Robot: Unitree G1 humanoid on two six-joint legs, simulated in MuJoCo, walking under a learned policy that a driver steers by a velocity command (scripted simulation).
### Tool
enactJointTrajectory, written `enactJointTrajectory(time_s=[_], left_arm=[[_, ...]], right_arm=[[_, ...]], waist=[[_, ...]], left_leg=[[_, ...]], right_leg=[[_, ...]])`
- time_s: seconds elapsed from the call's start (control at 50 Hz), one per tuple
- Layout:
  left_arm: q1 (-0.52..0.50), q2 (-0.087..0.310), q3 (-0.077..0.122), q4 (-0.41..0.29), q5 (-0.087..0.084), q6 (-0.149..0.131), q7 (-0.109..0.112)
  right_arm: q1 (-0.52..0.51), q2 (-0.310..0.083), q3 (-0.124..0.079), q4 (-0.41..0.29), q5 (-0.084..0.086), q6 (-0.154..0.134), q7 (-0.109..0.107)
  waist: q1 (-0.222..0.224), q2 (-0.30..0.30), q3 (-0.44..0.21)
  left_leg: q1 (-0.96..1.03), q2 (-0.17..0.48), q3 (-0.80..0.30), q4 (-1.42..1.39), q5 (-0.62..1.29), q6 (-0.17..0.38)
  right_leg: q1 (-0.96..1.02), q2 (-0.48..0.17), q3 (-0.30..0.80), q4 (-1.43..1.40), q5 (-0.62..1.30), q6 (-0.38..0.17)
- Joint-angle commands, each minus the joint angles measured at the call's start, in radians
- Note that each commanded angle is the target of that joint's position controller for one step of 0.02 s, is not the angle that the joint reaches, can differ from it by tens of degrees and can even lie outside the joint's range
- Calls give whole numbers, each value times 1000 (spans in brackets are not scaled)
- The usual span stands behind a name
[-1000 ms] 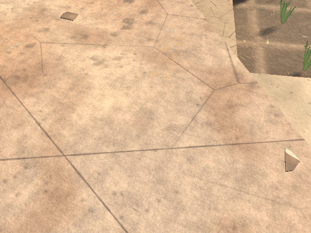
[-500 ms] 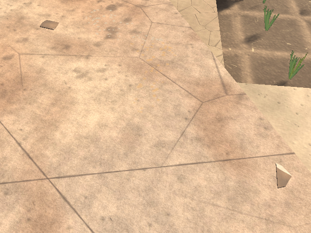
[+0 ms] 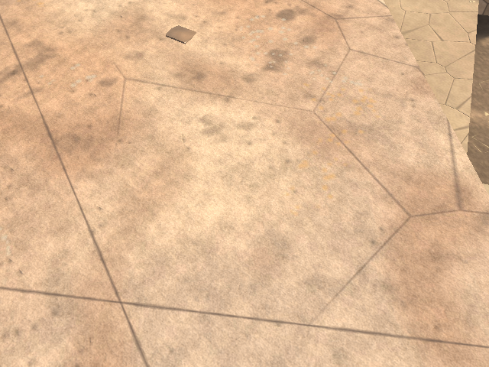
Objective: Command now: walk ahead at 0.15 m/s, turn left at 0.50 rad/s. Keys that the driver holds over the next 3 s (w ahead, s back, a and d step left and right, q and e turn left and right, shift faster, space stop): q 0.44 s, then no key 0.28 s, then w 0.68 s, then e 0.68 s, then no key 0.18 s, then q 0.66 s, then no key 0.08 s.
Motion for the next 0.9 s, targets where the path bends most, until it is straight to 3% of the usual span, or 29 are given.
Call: enactJointTrajectory(time_s=[0.02,0.08,0.14,0.16,0.18,0.2,0.22,0.24,0.26,0.28,0.3,0.34,0.42,0.48,0.54,0.58,0.6,0.62,0.64,0.66,0.68,0.72,0.76,0.8,0.84,0.88,0.9], left_arm=[[-100,168,35,-79,-10,4,21],[-73,198,44,-68,-28,33,21],[-78,213,53,-72,-50,58,23],[-86,204,52,-75,-56,64,25],[-35,179,45,-67,-46,65,23],[-11,129,27,-101,1,57,15],[-8,112,12,-128,13,51,5],[-63,167,28,-117,-14,55,-4],[-96,160,27,-131,-33,60,-2],[-99,147,27,-119,-23,66,9],[-103,158,32,-119,-14,75,19],[-72,139,29,-111,-15,83,21],[-89,112,17,-117,-16,84,29],[-88,121,19,-115,-22,82,22],[-84,126,20,-121,-23,73,8],[-37,111,19,-109,-17,62,-4],[-23,124,22,-108,-5,58,-8],[-9,190,31,-120,18,57,-6],[-47,226,35,-111,34,60,-4],[-92,182,25,-143,38,52,-1],[-107,176,24,-145,24,47,4],[-124,158,18,-141,-10,42,9],[-68,120,6,-111,-21,49,11],[-17,168,21,-98,-30,66,18],[23,197,29,-91,-28,72,23],[42,212,33,-83,-37,70,20],[32,212,33,-83,-46,70,17]], right_arm=[[21,-15,3,-74,-3,0,25],[-31,-41,-6,-122,-3,7,47],[-27,-70,-21,-156,-4,16,57],[27,-85,-32,-149,-4,13,55],[116,-145,-57,-131,-10,8,39],[157,-277,-88,-146,-19,11,12],[129,-274,-73,-183,-40,2,16],[105,-199,-54,-193,-28,-6,28],[54,-170,-44,-191,-16,-14,29],[12,-153,-41,-189,-3,-12,26],[-26,-141,-36,-195,2,-5,17],[-54,-147,-38,-212,-18,3,7],[-34,-163,-48,-212,-12,10,-14],[-46,-156,-45,-217,-18,20,-18],[-42,-138,-33,-210,-20,28,-12],[-58,-121,-22,-207,-12,35,-12],[-22,-101,-15,-193,-11,35,-13],[14,-52,0,-190,-24,32,-13],[-3,-66,-7,-227,-18,24,-12],[-30,-133,-25,-213,-26,18,-17],[-29,-159,-40,-197,-15,19,-17],[4,-119,-35,-161,-19,34,-25],[11,-44,-7,-144,-16,37,-17],[-75,-33,5,-164,-4,23,-6],[-115,-37,8,-171,7,5,-2],[-89,-44,6,-152,10,-15,2],[-52,-39,5,-130,10,-24,4]], waist=[[-26,-103,-82],[-10,-100,-82],[-29,-117,-90],[-65,-101,-119],[-96,-20,-179],[-73,220,-252],[-55,257,-402],[-96,88,-401],[-70,42,-303],[-46,-26,-233],[-25,-3,-199],[0,54,-195],[-20,73,-216],[-34,108,-214],[-46,128,-202],[-15,119,-191],[-13,84,-178],[-39,-86,-176],[-79,-313,-107],[-39,-266,-92],[-41,-223,-88],[-49,-185,-88],[-32,-183,-110],[28,-248,-73],[52,-245,-54],[44,-226,-49],[19,-212,-45]], left_leg=[[134,14,17,-133,116,4],[124,-1,39,-214,56,28],[162,-40,74,-291,-52,73],[256,-76,97,-377,5,100],[426,-91,56,-469,258,143],[677,144,-276,-431,780,264],[803,315,-605,-488,728,467],[759,271,-513,-520,604,427],[668,220,-404,-525,490,366],[582,165,-343,-544,370,309],[503,130,-307,-564,296,282],[415,83,-277,-585,274,274],[408,69,-301,-577,174,274],[377,66,-330,-577,35,259],[377,72,-370,-548,17,245],[349,47,-364,-502,18,208],[312,10,-338,-465,-29,163],[236,-88,-240,-298,-191,94],[155,-197,-103,-203,-386,47],[175,-158,-138,-29,-431,15],[154,-166,-142,69,-402,3],[120,-152,-159,130,-337,-31],[140,-122,-96,22,-266,-47],[140,-115,4,-93,-265,-48],[191,-114,31,-218,-306,-29],[283,-120,51,-365,-262,5],[363,-127,66,-471,-171,28]], right_leg=[[-27,-278,45,-77,533,-155],[61,-312,41,-12,518,-143],[106,-328,38,126,566,-104],[91,-296,9,242,601,-73],[27,-222,-24,429,525,-12],[-268,-104,-52,756,15,75],[-477,43,134,1004,-535,108],[-506,-10,257,1047,-489,94],[-530,-39,254,1012,-412,79],[-529,-63,252,932,-344,81],[-491,-74,252,858,-289,86],[-403,-43,232,787,-229,104],[-355,-22,251,594,-188,134],[-298,-19,247,504,-157,131],[-246,-22,230,408,-160,110],[-142,-17,199,222,-52,76],[-76,-52,224,126,19,47],[-19,-235,415,32,75,-14],[-122,-376,614,-22,134,-169],[-169,-395,636,-42,128,-225],[-146,-358,580,-24,141,-210],[-76,-298,486,20,211,-164],[-21,-236,420,-14,-14,-135],[4,-219,434,-64,-225,-133],[3,-238,453,-75,-255,-144],[-17,-250,455,-70,-249,-154],[-51,-241,441,-59,-238,-151]])
Next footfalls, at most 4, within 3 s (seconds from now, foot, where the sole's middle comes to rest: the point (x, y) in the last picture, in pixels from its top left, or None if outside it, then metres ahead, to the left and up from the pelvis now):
0.18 left None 0.19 0.13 -0.78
0.60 right None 0.21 -0.11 -0.78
0.96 left None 0.11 0.12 -0.78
1.36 right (269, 346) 0.51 -0.01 -0.78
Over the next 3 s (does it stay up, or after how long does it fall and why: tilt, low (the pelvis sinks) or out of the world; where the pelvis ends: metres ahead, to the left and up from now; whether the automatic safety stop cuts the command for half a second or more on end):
stays up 0.50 0.11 0.00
